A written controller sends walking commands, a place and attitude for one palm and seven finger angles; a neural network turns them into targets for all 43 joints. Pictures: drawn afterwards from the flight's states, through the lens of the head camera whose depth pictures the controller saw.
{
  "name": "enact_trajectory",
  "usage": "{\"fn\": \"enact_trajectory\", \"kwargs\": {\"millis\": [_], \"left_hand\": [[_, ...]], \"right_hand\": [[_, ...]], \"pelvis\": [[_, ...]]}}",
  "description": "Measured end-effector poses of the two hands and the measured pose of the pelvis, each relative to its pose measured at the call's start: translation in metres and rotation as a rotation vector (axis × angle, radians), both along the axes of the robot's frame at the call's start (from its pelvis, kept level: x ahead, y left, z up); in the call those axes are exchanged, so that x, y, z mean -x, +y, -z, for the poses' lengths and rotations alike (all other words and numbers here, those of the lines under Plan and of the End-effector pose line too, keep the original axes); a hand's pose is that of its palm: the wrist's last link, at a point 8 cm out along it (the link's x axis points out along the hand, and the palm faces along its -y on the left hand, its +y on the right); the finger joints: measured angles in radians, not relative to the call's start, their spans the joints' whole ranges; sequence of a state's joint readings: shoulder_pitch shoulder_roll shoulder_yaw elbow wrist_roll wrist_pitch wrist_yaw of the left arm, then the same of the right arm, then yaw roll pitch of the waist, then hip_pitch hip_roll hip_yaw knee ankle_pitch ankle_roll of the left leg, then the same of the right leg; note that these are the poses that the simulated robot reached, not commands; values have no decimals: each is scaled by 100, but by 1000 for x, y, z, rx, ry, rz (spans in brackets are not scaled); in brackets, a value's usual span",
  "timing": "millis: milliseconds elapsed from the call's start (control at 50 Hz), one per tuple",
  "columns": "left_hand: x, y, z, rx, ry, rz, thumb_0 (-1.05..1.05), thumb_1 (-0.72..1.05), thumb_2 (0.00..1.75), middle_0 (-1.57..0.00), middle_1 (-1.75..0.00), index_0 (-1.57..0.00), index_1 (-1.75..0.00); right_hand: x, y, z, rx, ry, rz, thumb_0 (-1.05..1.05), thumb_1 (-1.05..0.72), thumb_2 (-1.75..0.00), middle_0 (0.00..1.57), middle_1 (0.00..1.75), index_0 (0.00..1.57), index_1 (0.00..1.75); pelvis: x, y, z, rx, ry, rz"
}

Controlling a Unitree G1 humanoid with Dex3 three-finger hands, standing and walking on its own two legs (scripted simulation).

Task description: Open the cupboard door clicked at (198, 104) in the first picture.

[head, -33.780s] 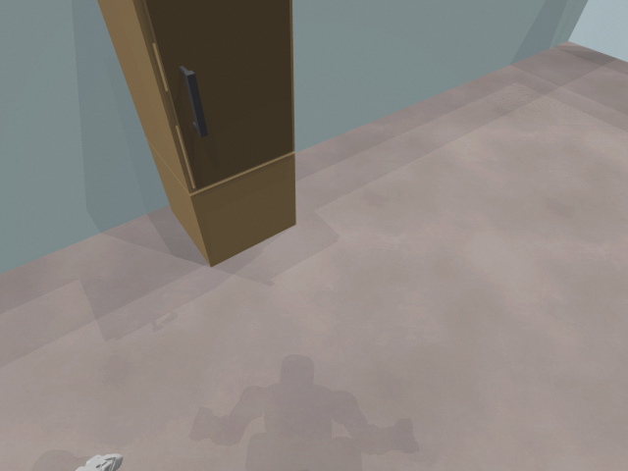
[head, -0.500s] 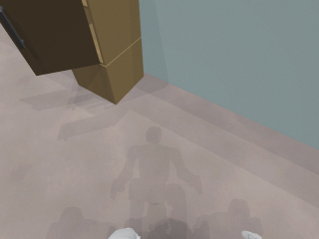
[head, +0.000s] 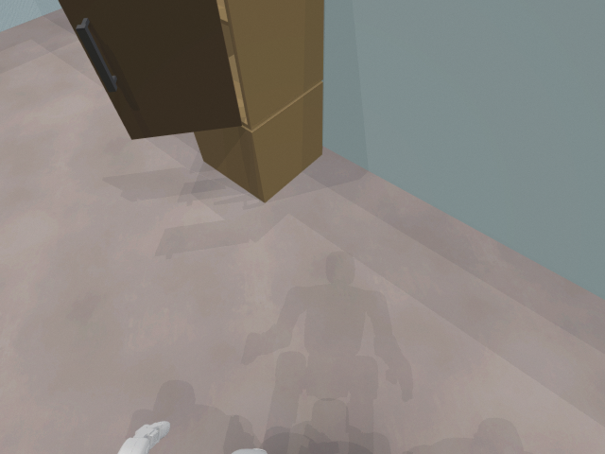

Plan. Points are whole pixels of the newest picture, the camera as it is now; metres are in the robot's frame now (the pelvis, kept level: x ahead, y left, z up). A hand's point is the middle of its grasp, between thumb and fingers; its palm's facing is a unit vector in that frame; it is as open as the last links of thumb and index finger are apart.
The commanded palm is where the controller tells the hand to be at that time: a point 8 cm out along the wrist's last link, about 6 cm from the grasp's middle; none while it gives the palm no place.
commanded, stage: turn to face it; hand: left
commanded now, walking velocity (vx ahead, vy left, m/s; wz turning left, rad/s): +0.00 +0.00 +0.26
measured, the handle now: (99, 56) +1.02 +0.60 -0.03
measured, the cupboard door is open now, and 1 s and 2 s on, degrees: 50 50 50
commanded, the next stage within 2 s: take the last steps up to it in 0.08 s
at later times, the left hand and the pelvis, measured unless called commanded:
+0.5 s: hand out of the picture -0.06 +0.21 -0.18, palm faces +0.29 -0.94 -0.20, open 7.4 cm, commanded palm none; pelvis +0.03 +0.03 +0.00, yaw +11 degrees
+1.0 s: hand (161, 353) +0.28 +0.27 -0.16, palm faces +0.15 -0.97 -0.18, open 7.4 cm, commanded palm none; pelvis +0.18 +0.08 -0.01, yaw +11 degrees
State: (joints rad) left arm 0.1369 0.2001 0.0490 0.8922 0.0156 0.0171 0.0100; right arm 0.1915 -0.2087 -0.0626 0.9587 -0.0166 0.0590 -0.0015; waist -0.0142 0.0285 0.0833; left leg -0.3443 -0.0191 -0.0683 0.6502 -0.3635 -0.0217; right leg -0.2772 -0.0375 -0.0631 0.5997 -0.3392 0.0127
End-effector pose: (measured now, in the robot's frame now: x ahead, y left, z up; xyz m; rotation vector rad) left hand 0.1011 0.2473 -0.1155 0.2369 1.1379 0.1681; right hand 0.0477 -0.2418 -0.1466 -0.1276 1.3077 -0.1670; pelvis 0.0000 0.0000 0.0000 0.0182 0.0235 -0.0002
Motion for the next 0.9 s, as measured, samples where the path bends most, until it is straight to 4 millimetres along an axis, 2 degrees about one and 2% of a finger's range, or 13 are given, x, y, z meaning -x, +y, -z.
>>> {"fn": "enact_trajectory", "kwargs": {"millis": [120, 260, 360, 460, 520, 560, 620, 760, 900], "left_hand": [[31, -29, -6, 25, 48, -56, 0, 90, 90, -20, -30, -20, -30], [74, -26, -1, 35, 102, -168, 0, 93, 90, -20, -30, -21, -30], [118, -17, 10, 69, 166, -261, 0, 91, 90, -20, -30, -20, -30], [164, 1, 26, 113, 275, -349, 0, 91, 90, -20, -30, -20, -30], [175, 16, 34, 131, 345, -367, 0, 91, 90, -20, -30, -20, -30], [165, 27, 32, 132, 353, -363, 1, 91, 90, -20, -30, -20, -30], [133, 42, 24, 131, 297, -347, 1, 91, 90, -19, -30, -20, -30], [33, 70, 13, 113, 133, -290, 0, 91, 90, -19, -30, -20, -30], [-79, 75, 12, 101, 43, -191, 0, 91, 90, -19, -30, -20, -30]], "right_hand": [[-6, -19, -4, -2, 43, -22, 1, -91, -90, 20, 30, 20, 30], [-36, -17, -15, 14, 36, -114, 1, -91, -90, 20, 30, 20, 30], [-77, 6, -23, 25, -15, -217, 1, -91, -90, 20, 30, 20, 30], [-127, 45, -32, 40, -118, -311, 1, -91, -90, 20, 30, 20, 30], [-143, 65, -33, 56, -186, -331, 0, -91, -90, 20, 30, 20, 30], [-140, 74, -35, 60, -184, -323, 0, -91, -90, 20, 30, 20, 30], [-124, 84, -35, 57, -125, -307, 0, -91, -90, 20, 30, 20, 30], [-71, 93, -27, 39, 87, -229, 0, -92, -90, 20, 30, 20, 30], [-32, 102, -19, 4, 284, -128, 0, -91, -90, 20, 30, 20, 30]], "pelvis": [[-3, -13, -10, -14, -21, -54], [-7, -18, -14, -18, -23, -116], [-12, -7, -13, -6, -24, -161], [-22, 19, -6, 3, -21, -192], [-28, 37, 1, 6, -25, -195], [-35, 46, -2, 11, -25, -195], [-47, 58, -10, 17, -25, -203], [-83, 76, -16, 15, -27, -210], [-133, 82, -8, -5, -22, -201]]}}
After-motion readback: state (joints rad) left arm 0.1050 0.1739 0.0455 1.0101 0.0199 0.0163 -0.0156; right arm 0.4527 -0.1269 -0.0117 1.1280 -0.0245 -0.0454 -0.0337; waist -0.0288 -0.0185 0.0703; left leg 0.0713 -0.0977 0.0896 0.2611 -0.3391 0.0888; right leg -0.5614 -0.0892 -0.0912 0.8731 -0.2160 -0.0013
